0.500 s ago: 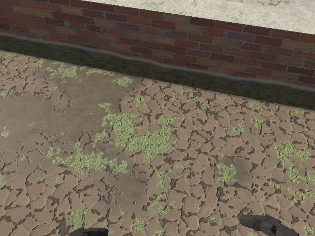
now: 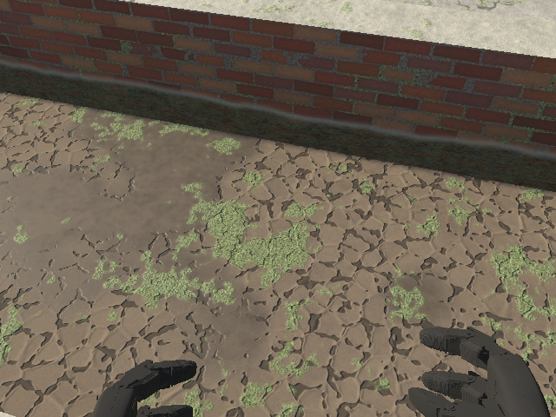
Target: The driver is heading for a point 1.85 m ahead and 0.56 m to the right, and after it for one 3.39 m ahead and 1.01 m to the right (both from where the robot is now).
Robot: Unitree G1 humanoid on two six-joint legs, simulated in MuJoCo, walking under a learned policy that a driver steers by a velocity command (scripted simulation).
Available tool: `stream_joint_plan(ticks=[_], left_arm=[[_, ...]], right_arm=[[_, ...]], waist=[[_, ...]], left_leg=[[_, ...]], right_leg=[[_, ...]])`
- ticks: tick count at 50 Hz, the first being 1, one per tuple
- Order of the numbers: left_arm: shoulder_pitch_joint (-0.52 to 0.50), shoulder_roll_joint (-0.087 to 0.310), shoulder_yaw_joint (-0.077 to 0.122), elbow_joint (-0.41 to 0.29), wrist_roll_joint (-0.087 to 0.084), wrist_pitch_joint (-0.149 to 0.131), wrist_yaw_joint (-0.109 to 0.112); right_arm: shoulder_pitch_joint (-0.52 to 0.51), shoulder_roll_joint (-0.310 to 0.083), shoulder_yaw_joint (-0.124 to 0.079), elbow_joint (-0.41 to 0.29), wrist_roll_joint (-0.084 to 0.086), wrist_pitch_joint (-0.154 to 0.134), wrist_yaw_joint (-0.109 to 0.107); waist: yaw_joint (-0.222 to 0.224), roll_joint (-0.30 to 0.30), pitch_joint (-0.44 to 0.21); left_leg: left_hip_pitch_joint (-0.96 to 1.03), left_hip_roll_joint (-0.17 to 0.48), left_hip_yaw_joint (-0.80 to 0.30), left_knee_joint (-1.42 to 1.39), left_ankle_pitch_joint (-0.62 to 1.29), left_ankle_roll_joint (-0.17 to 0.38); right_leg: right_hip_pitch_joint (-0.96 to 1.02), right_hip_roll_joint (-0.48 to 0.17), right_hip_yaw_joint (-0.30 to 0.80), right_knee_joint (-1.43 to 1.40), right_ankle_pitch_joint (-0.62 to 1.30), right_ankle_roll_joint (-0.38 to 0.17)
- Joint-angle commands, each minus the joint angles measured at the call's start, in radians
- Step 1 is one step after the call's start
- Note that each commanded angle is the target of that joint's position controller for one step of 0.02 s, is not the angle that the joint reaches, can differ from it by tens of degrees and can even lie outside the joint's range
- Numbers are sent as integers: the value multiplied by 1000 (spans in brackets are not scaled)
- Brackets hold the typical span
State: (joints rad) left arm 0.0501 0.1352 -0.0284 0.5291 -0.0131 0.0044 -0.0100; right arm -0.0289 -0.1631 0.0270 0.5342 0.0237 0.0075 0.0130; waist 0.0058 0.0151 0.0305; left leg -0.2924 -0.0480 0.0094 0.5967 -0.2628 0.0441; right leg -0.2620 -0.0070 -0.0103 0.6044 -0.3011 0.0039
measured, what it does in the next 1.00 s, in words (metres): shifts its weight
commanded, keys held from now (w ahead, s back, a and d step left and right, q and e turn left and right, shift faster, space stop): w+shift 0.62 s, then shift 0.38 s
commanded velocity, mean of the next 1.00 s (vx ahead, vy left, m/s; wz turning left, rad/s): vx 0.81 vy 0.00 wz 0.00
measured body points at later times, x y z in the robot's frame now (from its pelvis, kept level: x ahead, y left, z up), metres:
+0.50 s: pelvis +0.02 +0.00 +0.00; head +0.01 +0.00 +0.45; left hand +0.26 +0.19 -0.04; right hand +0.27 -0.19 -0.04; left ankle +0.04 +0.09 -0.73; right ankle +0.02 -0.12 -0.73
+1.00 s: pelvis +0.06 -0.01 +0.01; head +0.05 -0.01 +0.45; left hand +0.21 +0.19 -0.10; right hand +0.22 -0.22 -0.09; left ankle +0.04 +0.09 -0.73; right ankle +0.02 -0.12 -0.73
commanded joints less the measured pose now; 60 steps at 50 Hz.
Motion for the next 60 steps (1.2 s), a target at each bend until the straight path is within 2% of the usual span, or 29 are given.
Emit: stream_joint_plan(ticks=[1,5,13,19,20,31,33,35,37,42,43,45,49,53,57,58,60], left_arm=[[-135,65,18,-115,-4,-21,-1],[-122,59,18,-113,0,-22,-1],[-131,63,20,-112,-1,-24,-1],[-135,63,22,-112,-3,-23,-2],[-122,60,22,-104,10,-20,0],[-117,54,25,-95,6,-15,3],[-78,55,28,-83,5,-13,0],[-46,54,31,-72,7,-11,-2],[-25,47,31,-60,12,-5,-9],[47,60,37,-22,15,-1,-14],[36,40,31,-21,17,3,0],[40,42,31,-7,14,6,10],[80,59,40,29,9,9,18],[103,77,35,57,6,8,17],[110,88,32,66,8,20,21],[131,80,24,65,18,21,25],[122,93,25,64,19,25,29]], right_arm=[[-130,-64,-19,-104,-3,-23,0],[-145,-73,-19,-107,0,-23,1],[-136,-67,-21,-101,1,-26,3],[-131,-66,-22,-95,0,-27,2],[-103,-53,-17,-90,-9,-30,-3],[-87,-54,-20,-89,-6,-33,-9],[-55,-51,-17,-74,-13,-38,-13],[-21,-61,-19,-57,-13,-41,-15],[-2,-62,-16,-48,-11,-30,-13],[61,-75,-18,-14,-14,-26,-15],[68,-61,-13,-5,-14,-24,-28],[72,-61,-14,8,-16,-24,-40],[118,-81,-26,59,-12,-27,-39],[141,-87,-27,85,-10,-11,-47],[158,-94,-29,99,-10,1,-55],[178,-93,-29,105,-17,12,-63],[185,-96,-29,106,-19,24,-68]], waist=[[-10,-26,-114],[0,20,-117],[-6,-28,-124],[-7,-17,-126],[-10,-32,-129],[-7,-16,-132],[-8,-8,-160],[-8,-4,-146],[-11,-6,-107],[-10,-2,-43],[-7,-16,-45],[-9,-27,-26],[-7,-27,-77],[-8,-24,-122],[-7,-20,-128],[-8,16,-121],[-13,-8,-109]], left_leg=[[1,70,-71,-119,-2,-43],[-31,88,-102,-160,-45,-34],[3,76,-79,-123,18,-38],[15,76,-76,-119,48,-34],[16,71,-72,-107,72,-36],[17,74,-72,-97,110,-27],[42,77,-76,-83,162,-17],[45,83,-90,-82,149,-5],[38,85,-102,-91,87,1],[-1,85,-119,-123,-32,16],[20,89,-127,-131,10,7],[45,88,-122,-138,95,-6],[119,95,-121,-154,278,-17],[128,94,-102,-152,301,-19],[127,94,-89,-142,317,-19],[122,96,-81,-139,316,-11],[111,97,-82,-131,308,-8]], right_leg=[[32,-52,74,-115,3,-15],[73,-36,45,-74,64,-6],[69,-47,63,-94,73,-12],[82,-46,61,-89,106,-11],[87,-49,57,-77,120,-4],[97,-42,41,-52,174,0],[103,-36,45,-39,160,1],[84,-26,44,-35,98,-2],[50,-12,41,-41,40,-4],[20,-5,55,-58,-27,-18],[34,-10,71,-92,10,-18],[34,-22,91,-128,89,-13],[115,-33,104,-157,290,-12],[176,-40,99,-151,429,-23],[180,-42,91,-149,480,-31],[178,-47,97,-163,452,-39],[166,-44,90,-158,460,-45]])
